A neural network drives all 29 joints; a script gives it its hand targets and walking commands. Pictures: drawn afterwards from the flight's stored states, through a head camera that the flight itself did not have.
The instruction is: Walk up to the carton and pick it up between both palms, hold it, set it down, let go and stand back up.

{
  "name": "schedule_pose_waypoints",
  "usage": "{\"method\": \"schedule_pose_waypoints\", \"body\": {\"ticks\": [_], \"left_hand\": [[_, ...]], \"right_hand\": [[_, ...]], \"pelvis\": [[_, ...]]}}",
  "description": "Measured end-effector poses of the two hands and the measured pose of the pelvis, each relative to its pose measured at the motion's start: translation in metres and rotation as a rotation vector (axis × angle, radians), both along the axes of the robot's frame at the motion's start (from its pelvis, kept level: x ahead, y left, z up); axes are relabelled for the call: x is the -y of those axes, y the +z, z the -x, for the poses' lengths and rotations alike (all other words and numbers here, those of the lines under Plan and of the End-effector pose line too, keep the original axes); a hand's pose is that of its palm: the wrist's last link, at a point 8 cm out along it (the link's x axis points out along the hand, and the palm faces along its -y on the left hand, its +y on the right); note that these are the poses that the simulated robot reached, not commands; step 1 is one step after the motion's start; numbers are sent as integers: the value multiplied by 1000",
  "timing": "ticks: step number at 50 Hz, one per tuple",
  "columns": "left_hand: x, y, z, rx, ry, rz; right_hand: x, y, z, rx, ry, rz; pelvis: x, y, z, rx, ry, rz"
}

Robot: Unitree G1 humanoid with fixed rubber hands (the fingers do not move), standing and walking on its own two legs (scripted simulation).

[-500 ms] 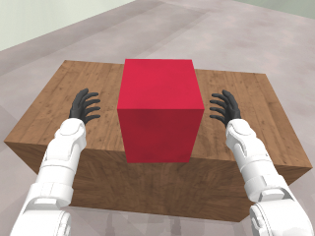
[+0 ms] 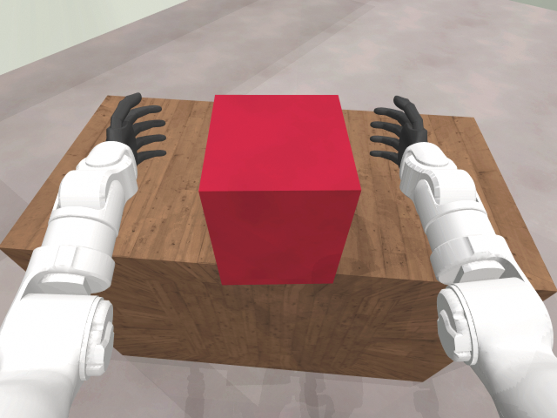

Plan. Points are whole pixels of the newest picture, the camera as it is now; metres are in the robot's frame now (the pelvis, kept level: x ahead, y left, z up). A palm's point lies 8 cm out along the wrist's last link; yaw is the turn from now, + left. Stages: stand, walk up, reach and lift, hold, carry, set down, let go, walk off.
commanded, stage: reach and lift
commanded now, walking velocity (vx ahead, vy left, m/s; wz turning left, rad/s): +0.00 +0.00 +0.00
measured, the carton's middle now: (277, 194) +0.47 +0.03 +0.04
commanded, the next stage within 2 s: none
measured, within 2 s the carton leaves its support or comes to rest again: neither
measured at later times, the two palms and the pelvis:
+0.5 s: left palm (130, 140) +0.45 +0.24 +0.16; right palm (406, 143) +0.48 -0.16 +0.16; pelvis +0.00 +0.00 +0.00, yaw +0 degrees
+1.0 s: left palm (157, 182) +0.46 +0.22 +0.07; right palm (381, 182) +0.48 -0.14 +0.08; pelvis +0.00 +0.00 -0.01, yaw +1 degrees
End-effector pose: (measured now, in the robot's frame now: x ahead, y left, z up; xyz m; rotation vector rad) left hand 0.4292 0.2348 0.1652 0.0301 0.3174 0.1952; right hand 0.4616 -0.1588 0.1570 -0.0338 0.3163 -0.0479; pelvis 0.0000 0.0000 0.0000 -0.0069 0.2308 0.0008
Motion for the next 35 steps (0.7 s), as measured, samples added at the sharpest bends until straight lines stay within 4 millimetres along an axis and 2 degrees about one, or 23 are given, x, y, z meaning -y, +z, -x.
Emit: {"method": "schedule_pose_waypoints", "body": {"ticks": [11, 17, 24, 35], "left_hand": [[-1, 24, -23, 0, 11, 1], [-2, 27, -28, -3, 3, 3], [-1, 0, -25, -32, -10, 25], [7, -43, -27, -25, -15, 1]], "right_hand": [[-1, 26, -19, -3, -2, -7], [-2, 28, -24, -12, 1, -7], [-3, 3, -18, -39, 8, 0], [-10, -38, -15, -40, 11, 2]], "pelvis": [[-1, -1, 3, -59, -2, 0], [0, -1, 4, -68, 2, -1], [2, 0, 4, -62, 5, -2], [2, -3, 6, -150, 20, -3]]}}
